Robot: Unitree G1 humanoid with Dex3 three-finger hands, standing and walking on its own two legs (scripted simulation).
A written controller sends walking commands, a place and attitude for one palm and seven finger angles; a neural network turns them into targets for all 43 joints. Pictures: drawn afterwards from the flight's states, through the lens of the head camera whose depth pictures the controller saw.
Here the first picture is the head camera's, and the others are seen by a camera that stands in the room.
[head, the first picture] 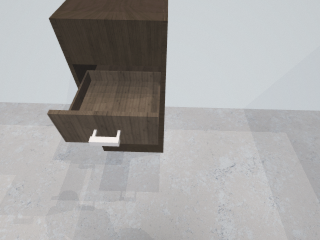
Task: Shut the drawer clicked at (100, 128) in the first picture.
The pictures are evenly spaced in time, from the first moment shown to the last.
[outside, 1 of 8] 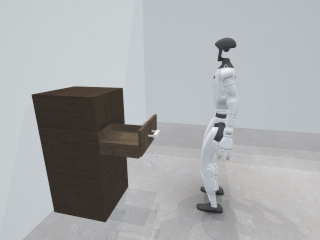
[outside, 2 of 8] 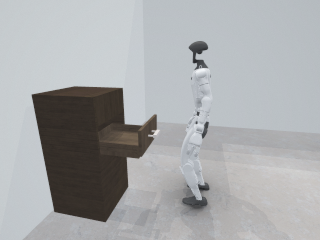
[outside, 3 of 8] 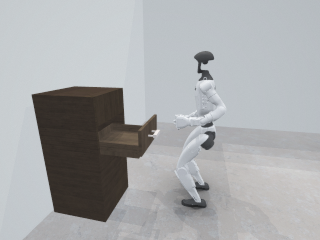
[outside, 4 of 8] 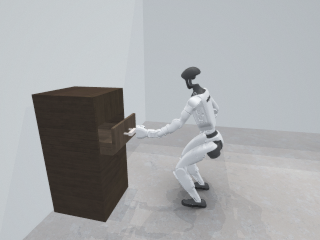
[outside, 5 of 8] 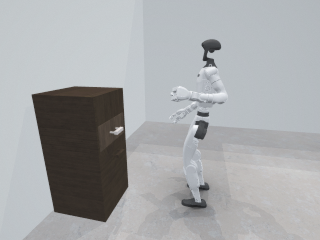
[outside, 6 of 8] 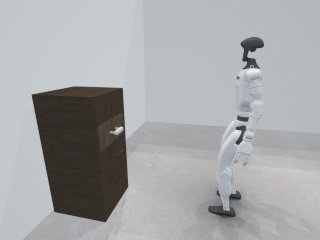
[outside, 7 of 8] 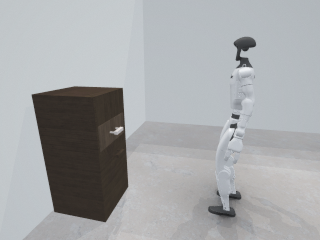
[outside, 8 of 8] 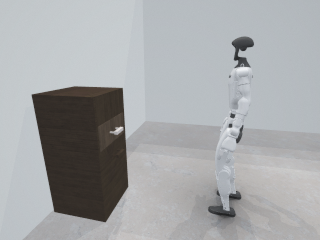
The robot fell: no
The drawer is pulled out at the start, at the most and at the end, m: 0.29 0.29 0.00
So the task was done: yes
